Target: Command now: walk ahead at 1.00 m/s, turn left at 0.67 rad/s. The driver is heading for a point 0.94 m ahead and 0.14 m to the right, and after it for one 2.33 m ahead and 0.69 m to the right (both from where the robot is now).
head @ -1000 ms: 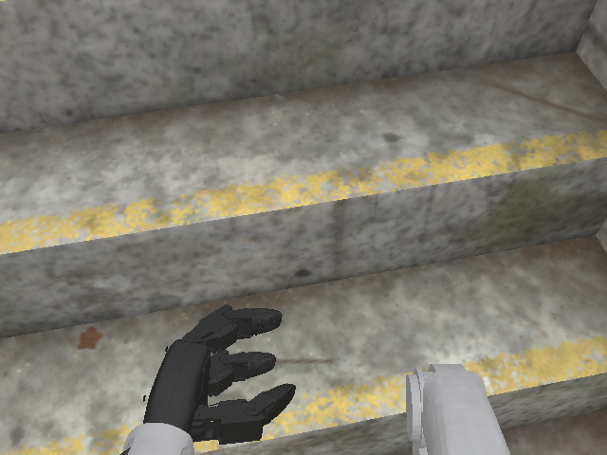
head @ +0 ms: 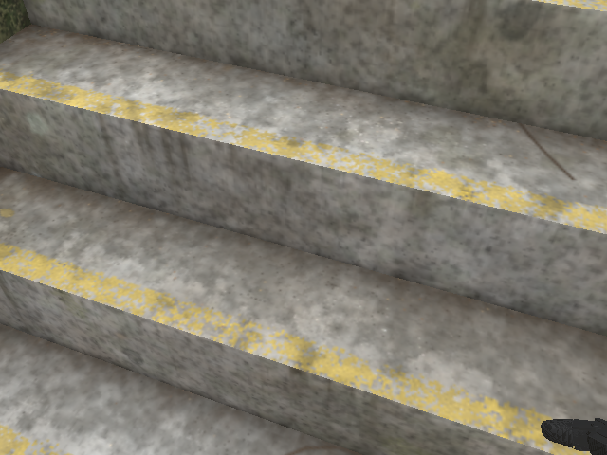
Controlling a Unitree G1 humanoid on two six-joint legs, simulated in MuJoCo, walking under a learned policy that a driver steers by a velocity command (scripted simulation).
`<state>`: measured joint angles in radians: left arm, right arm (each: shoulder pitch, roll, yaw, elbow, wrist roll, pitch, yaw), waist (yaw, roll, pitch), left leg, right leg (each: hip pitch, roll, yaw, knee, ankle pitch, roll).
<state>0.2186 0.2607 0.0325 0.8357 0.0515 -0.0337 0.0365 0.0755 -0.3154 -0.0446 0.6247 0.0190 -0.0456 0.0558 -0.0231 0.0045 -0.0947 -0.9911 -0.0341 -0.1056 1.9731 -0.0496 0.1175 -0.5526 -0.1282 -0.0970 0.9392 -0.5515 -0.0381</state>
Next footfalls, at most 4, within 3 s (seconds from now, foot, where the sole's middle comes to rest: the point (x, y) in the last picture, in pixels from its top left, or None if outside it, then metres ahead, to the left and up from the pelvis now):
0.36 left None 0.24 0.29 -0.73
0.82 right None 0.14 0.07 -0.73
1.04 left None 0.39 0.18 -0.52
1.52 right None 0.32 -0.15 -0.52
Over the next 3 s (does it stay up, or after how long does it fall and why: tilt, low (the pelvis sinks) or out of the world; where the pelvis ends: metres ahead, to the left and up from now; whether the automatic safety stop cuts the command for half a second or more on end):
stays up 0.95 0.05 0.65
